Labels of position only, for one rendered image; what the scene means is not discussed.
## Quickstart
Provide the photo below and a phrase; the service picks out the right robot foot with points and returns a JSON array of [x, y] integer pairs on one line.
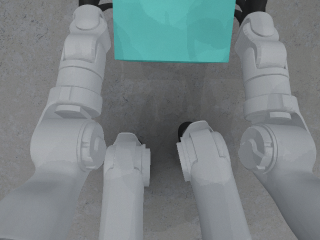
[[182, 128]]

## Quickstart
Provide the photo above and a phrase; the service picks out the robot right upper arm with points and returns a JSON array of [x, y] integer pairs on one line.
[[282, 158]]

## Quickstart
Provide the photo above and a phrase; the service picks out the right robot hand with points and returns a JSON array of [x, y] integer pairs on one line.
[[247, 7]]

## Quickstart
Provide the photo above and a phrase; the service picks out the right robot forearm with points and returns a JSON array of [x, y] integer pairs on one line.
[[265, 74]]

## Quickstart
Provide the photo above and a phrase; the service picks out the carton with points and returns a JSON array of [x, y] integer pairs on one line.
[[173, 31]]

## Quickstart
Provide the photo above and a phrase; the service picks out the right robot shin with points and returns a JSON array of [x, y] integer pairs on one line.
[[217, 137]]

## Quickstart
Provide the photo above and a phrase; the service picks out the left robot forearm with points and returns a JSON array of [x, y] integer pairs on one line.
[[77, 94]]

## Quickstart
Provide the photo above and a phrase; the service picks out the left robot hand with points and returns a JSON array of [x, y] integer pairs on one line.
[[103, 7]]

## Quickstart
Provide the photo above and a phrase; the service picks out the robot left upper arm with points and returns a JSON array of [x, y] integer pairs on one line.
[[64, 151]]

